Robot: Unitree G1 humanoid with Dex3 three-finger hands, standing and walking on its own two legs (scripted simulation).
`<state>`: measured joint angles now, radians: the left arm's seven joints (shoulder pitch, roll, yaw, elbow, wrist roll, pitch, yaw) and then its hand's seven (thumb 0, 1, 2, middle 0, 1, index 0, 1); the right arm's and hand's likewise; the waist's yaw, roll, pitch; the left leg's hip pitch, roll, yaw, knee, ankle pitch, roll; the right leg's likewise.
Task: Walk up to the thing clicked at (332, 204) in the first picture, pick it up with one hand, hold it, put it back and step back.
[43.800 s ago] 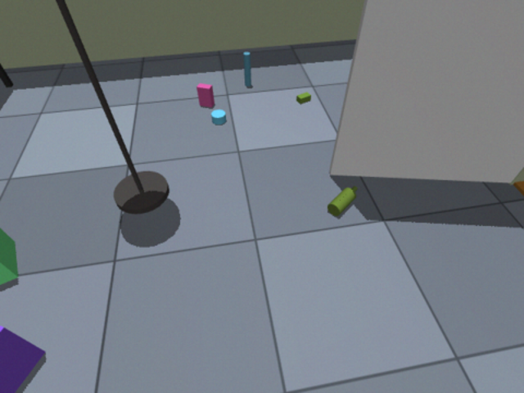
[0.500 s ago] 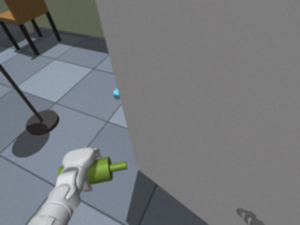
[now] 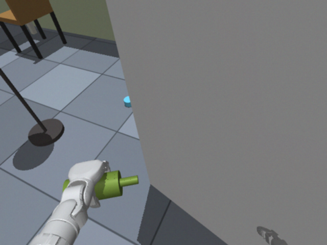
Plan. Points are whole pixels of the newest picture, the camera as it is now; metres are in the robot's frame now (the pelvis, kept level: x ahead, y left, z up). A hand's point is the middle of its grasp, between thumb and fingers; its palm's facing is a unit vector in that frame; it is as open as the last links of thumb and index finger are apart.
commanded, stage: hold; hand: left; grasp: from above
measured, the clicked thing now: (103, 185) +0.31 +0.20 -0.06
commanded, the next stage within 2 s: crouch in 0.20 s
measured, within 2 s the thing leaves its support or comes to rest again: neither
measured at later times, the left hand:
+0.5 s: hand (92, 187) +0.30 +0.23 -0.05, palm faces -0.44 -0.09 -0.89, open 10.0 cm
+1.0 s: hand (109, 197) +0.35 +0.24 -0.25, palm faces -0.41 -0.01 -0.91, open 10.0 cm
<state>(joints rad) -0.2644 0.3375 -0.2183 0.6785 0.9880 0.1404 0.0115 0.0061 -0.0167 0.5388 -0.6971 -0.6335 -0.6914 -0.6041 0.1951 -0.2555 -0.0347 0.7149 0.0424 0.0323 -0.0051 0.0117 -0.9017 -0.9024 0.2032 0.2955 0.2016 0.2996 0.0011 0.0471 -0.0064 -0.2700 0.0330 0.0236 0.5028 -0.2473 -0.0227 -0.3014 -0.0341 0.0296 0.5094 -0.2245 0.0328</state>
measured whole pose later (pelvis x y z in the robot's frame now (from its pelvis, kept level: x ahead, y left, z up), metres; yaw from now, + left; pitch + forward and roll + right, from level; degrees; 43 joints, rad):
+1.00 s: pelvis -0.04 +0.01 -0.14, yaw +0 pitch +26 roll -2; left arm -0.66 0.40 -0.06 1.26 1.12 0.03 0.41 0.01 0.01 0.52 -0.67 -0.63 -0.67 -0.60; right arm 0.27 -0.27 -0.07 0.76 -0.04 -0.02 0.00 0.01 -0.88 -0.89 0.20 0.30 0.20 0.30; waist -0.14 0.02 -0.17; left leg -1.28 0.04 -0.03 1.36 -0.54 -0.02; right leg -1.28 -0.02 0.02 1.32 -0.49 0.04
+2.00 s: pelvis -0.07 +0.01 -0.39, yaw -2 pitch +37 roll -6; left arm -1.00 0.67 0.11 1.46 1.20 -0.07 0.38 0.00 0.02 0.43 -0.75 -0.48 -0.75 -0.45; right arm 0.18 -0.27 0.03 0.75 -0.13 -0.07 0.13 0.00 -0.90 -0.90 0.21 0.30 0.20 0.30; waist -0.26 0.01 -0.08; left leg -2.20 0.00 -0.13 2.26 -0.70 -0.03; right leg -2.17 -0.01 0.00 2.18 -0.65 0.06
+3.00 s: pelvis -0.07 +0.02 -0.46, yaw -7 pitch +34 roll -11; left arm -1.08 0.83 0.16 1.63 1.26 -0.12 0.49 0.00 0.03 0.37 -0.80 -0.38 -0.80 -0.35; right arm 0.16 -0.30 0.14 0.73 -0.20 -0.12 0.20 0.00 -0.90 -0.90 0.21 0.30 0.20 0.30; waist -0.33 -0.04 0.04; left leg -2.37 -0.02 -0.18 2.49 -0.73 -0.02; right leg -2.30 0.02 -0.03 2.35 -0.66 0.07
